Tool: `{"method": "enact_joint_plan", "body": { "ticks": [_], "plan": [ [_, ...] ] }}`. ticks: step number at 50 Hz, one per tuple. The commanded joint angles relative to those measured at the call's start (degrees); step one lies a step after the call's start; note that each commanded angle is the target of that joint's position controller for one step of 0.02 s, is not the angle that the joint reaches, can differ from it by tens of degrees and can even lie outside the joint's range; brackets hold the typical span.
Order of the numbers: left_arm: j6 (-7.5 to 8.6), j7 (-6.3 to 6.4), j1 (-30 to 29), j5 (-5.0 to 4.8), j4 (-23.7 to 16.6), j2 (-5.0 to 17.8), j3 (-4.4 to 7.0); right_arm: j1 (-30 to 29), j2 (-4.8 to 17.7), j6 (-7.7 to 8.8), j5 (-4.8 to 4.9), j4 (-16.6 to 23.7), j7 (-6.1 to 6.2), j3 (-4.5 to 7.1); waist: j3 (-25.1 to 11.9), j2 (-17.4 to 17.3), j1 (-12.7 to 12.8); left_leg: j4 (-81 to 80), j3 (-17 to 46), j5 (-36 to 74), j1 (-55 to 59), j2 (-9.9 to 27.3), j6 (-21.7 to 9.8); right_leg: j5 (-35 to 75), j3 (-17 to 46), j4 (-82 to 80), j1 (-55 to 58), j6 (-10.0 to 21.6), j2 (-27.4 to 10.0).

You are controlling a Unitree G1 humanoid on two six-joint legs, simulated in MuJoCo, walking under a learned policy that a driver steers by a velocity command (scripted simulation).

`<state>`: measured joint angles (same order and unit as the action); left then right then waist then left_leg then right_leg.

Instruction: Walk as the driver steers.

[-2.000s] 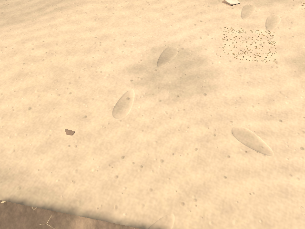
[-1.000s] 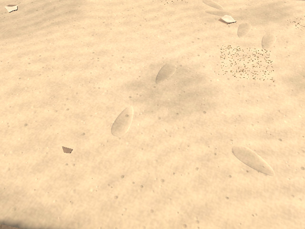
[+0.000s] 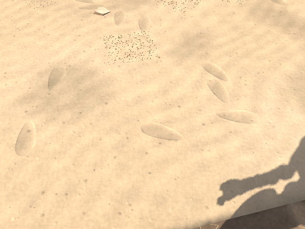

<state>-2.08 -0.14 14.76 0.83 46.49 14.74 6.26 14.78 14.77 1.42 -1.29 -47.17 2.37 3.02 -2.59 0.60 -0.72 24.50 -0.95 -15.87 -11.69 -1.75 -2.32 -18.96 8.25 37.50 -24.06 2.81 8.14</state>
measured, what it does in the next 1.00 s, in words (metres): walks ahead, turning right: right foot, then left foot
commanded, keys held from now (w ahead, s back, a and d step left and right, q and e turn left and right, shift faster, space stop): w+e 0.14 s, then e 0.12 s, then no key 0.74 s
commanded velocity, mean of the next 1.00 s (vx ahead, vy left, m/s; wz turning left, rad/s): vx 0.16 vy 0.00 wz -0.29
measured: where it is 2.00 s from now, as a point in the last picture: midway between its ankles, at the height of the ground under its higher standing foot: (202, 219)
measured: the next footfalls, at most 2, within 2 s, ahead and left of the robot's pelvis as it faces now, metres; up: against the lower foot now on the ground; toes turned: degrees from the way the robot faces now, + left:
right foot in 0.38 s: +0.25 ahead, -0.17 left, +0.00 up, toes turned -16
left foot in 0.80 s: +0.26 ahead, +0.02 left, +0.00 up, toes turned -15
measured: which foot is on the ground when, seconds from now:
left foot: down 0.00-0.38, up 0.40-0.78, down 0.80-1.00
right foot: up 0.00-0.36, down 0.38-1.00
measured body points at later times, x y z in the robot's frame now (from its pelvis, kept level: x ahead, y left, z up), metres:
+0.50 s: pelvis +0.14 -0.08 -0.01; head +0.20 -0.10 +0.43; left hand +0.37 +0.11 -0.12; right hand +0.11 -0.33 -0.15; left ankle +0.05 +0.08 -0.65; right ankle +0.21 -0.16 -0.74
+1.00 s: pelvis +0.20 -0.08 +0.01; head +0.21 -0.07 +0.46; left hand +0.32 +0.13 -0.14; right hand +0.20 -0.32 -0.14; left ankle +0.22 +0.03 -0.74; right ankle +0.21 -0.16 -0.74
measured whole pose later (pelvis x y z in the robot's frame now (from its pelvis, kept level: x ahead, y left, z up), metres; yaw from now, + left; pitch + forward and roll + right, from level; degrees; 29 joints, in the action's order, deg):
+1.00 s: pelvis +0.20 -0.08 +0.01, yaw -15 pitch -1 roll +0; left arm 0.5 0.8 14.6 0.6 54.4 11.2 0.8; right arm 15.5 10.1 0.9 -0.4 -54.2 1.2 0.3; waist 0.7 1.1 0.6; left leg 22.9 -1.4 -13.0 -8.9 -0.4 -1.1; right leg -8.9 -1.5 21.1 -11.1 3.6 3.4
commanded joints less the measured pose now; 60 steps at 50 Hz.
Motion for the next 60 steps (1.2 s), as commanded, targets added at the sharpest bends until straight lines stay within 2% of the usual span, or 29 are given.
{"method": "enact_joint_plan", "body": {
  "ticks": [1,3,4,9,14,16,18,19,20,21,22,23,25,26,29,33,37,39,40,41,42,43,44,50,52,54,56,58,60],
  "plan": [
    [2.56,-1.34,-7.57,1.32,-8.57,4.63,-0.07,-1.16,9.73,1.48,-1.26,3.64,0.47,2.21,9.30,-5.23,1.96,-20.35,32.74,-31.51,5.30,25.52,-8.35,0.77,1.48,20.39,-26.32,0.18,-6.10],
    [2.49,-2.93,-2.00,1.80,-5.44,5.84,0.50,-2.47,7.63,2.91,-0.35,4.29,-0.73,1.73,6.52,-5.76,3.20,-19.56,18.59,-18.84,6.42,17.64,-5.73,6.06,-1.26,26.08,-23.31,-1.31,-5.88],
    [2.19,-3.54,-1.85,1.97,-5.24,5.75,0.47,-0.49,7.19,3.37,-0.18,3.75,-0.84,1.63,6.31,-6.36,2.44,-19.61,14.18,-14.86,6.71,16.24,-5.71,7.24,-2.65,28.66,-23.28,-1.67,-6.79],
    [1.53,-4.63,-10.96,1.79,-8.58,2.92,-0.91,9.12,5.26,4.14,-0.47,0.65,-2.06,1.45,9.82,-4.92,-2.31,-16.68,2.23,9.85,12.17,15.31,-6.09,10.31,-5.41,24.10,-27.41,-2.37,-9.05],
    [1.80,-5.70,-16.98,1.52,-12.47,-0.03,-2.70,8.98,7.19,3.24,0.38,0.17,-1.37,1.75,8.36,-9.33,-3.63,-9.16,-7.72,35.85,8.96,14.39,-4.15,11.06,-14.91,3.06,-10.92,-1.17,-8.67],
    [2.00,-4.81,-13.72,1.87,-11.98,1.13,-2.32,9.96,8.51,2.74,0.82,-0.74,-1.18,2.00,5.74,-10.59,-2.50,-2.54,-8.20,50.03,10.66,14.77,-3.49,8.66,-16.55,-1.23,-3.85,0.94,-5.44],
    [3.31,-3.32,-0.41,2.58,-7.71,3.55,-1.13,8.44,9.62,2.43,1.49,-0.48,-0.98,2.10,-1.59,-8.83,3.60,13.17,-9.20,51.53,9.25,13.82,-1.98,14.02,-15.03,-9.48,11.11,3.40,-2.46],
    [4.15,-2.37,5.69,3.42,-5.85,6.13,-0.45,8.75,8.50,2.58,1.66,0.18,-1.13,1.68,-6.38,-5.62,6.63,24.49,-10.18,36.81,0.88,12.26,-0.33,23.00,-10.37,-12.28,23.70,4.52,-6.85],
    [4.88,-1.71,6.89,3.39,-6.70,12.52,0.47,13.19,-0.32,2.28,1.94,3.68,-1.95,-0.51,-16.18,9.62,3.08,45.21,-10.07,-19.02,-18.57,5.81,2.26,55.01,12.82,-5.22,44.67,11.45,-28.92],
    [4.47,-0.87,11.27,-0.41,-7.01,13.59,1.08,12.82,3.61,1.17,2.49,3.20,-1.55,0.12,-27.15,7.74,6.94,54.80,0.02,-21.16,-18.22,2.13,2.25,67.35,22.80,-7.75,44.67,18.17,-34.44],
    [3.99,-0.18,7.50,-0.99,-6.37,9.57,-0.04,8.74,4.15,0.65,2.65,3.07,-1.59,0.37,-21.11,3.72,5.50,53.78,3.37,-15.13,-19.03,4.87,2.14,63.21,13.98,-10.07,38.54,16.54,-30.06],
    [3.83,0.19,2.86,-0.97,-6.07,5.29,-1.57,6.17,2.67,0.87,2.22,3.37,-1.83,-0.45,-11.82,4.25,3.79,49.51,2.68,-12.60,-19.87,6.15,2.16,57.08,9.11,-13.12,29.74,14.76,-27.19],
    [3.65,0.78,-1.55,-0.89,-5.88,1.83,-3.07,6.14,3.32,-0.37,-0.15,2.22,-2.07,-0.18,-3.56,3.04,0.24,42.17,2.44,-9.30,-15.04,7.57,2.32,49.49,3.59,-17.76,17.40,10.91,-22.06],
    [3.73,0.77,-2.70,-0.52,-5.74,1.79,-3.34,8.83,2.98,-1.44,-0.55,0.83,-2.16,-0.12,-3.15,3.04,-1.26,40.24,1.66,-8.02,-10.82,6.81,2.40,48.67,0.95,-19.00,13.15,10.12,-20.78],
    [4.63,0.40,-3.23,0.52,-4.89,3.21,-3.25,10.36,1.48,-2.96,-0.05,-0.46,-2.23,-0.27,-3.08,3.42,-2.63,33.88,0.84,-6.04,-6.50,5.25,2.42,43.03,-1.60,-21.30,8.62,9.77,-19.29],
    [3.94,0.23,-2.83,0.70,-3.53,2.59,-3.64,4.63,1.13,-4.05,-0.41,-0.01,-1.84,-0.54,0.05,6.08,-0.58,22.36,0.40,-4.17,-5.48,4.64,2.13,15.90,-0.49,-25.29,5.76,8.82,-17.82],
    [2.67,0.44,-1.86,0.67,-2.02,2.75,-3.83,1.94,0.77,-3.92,0.12,-0.10,-1.68,-0.75,2.52,5.00,0.53,13.35,0.12,-4.04,-2.75,3.26,1.41,0.15,3.55,-26.12,4.79,8.57,-18.59],
    [2.34,0.92,-2.75,0.02,-1.41,2.31,-4.23,3.99,-0.54,-3.09,-0.05,-1.39,-1.34,-1.23,3.17,2.43,-1.18,2.67,-0.20,2.19,3.78,3.04,0.48,-3.41,3.85,-24.36,2.29,6.31,-17.69],
    [2.43,1.13,-1.56,0.00,-0.66,1.46,-4.56,4.40,0.32,-2.34,-0.46,-1.60,-1.13,-1.27,3.56,0.70,-1.23,-2.22,3.11,5.20,6.78,5.48,0.02,-4.11,3.99,-23.56,0.77,3.86,-16.67],
    [2.64,1.14,-0.69,-0.09,-0.46,0.26,-4.89,5.14,2.37,-1.40,-1.05,-1.46,-0.95,-1.27,3.58,-2.25,-0.37,-6.51,9.67,4.93,7.46,11.31,-0.90,-1.72,2.13,-19.95,0.81,1.70,-14.37],
    [2.46,0.83,1.67,-0.98,0.64,-0.49,-4.69,1.02,4.36,-0.99,0.36,-2.10,-0.98,-0.84,6.50,-9.27,3.58,-8.11,12.49,1.37,-2.80,12.55,-2.27,4.16,-3.35,-19.77,7.09,0.54,-8.80],
    [2.45,0.85,1.54,-0.32,2.24,0.98,-4.54,-0.63,1.64,-0.47,0.69,-1.91,-1.36,-1.50,5.90,-7.52,3.00,-9.67,11.65,-0.66,-6.66,11.66,-1.59,8.90,-3.11,-18.76,14.29,0.23,-9.54],
    [2.61,0.90,1.58,-0.21,3.03,1.62,-4.24,-0.39,1.17,-0.02,0.83,-2.49,-1.44,-1.66,5.22,-6.69,2.66,-9.68,9.71,-0.30,-6.97,10.00,-0.56,11.33,-2.54,-18.57,17.19,0.62,-10.31],
    [3.19,1.34,1.64,-0.36,7.71,0.78,-4.58,2.59,0.82,-0.01,0.88,-6.22,-0.93,-1.58,4.51,-1.66,1.13,-7.09,6.67,6.34,0.66,8.01,-0.81,12.95,-1.78,-19.88,14.66,1.03,-11.82],
    [2.92,1.43,2.22,-0.22,9.01,1.36,-4.29,4.66,2.33,-0.32,0.58,-7.57,-1.02,-0.86,3.81,-2.01,0.54,-6.90,6.67,-6.88,1.28,6.80,-2.29,1.21,-3.68,-17.33,13.26,1.76,-9.31],
    [2.51,1.01,1.00,0.40,8.66,1.89,-3.88,6.25,4.38,-0.88,0.42,-7.94,-1.23,0.08,8.07,-3.94,-0.53,-9.75,11.90,-23.57,0.26,9.07,-5.48,-11.07,-5.42,-12.56,4.71,2.62,-7.04],
    [3.03,0.27,-1.75,1.03,7.25,-0.66,-4.43,8.96,5.81,-0.86,0.57,-9.22,-1.21,0.91,11.99,-8.05,-1.69,-15.98,21.32,-29.75,2.44,16.52,-9.62,-5.79,-10.37,-4.28,-2.62,2.11,-5.85],
    [4.06,-0.21,-3.19,1.19,6.14,0.50,-4.06,8.55,5.68,-0.20,0.28,-9.53,-1.34,1.34,12.36,-7.38,-1.45,-18.04,24.56,-25.16,3.04,20.07,-11.78,-2.66,-9.84,0.72,-5.06,2.26,-8.52],
    [4.99,-0.67,-2.99,0.67,5.91,1.47,-3.55,7.48,5.65,0.78,0.22,-9.62,-1.75,1.60,10.90,-6.52,-0.63,-17.38,21.97,-18.81,5.03,19.45,-11.46,-4.06,-9.54,0.65,-4.64,2.55,-9.42]
  ]
}}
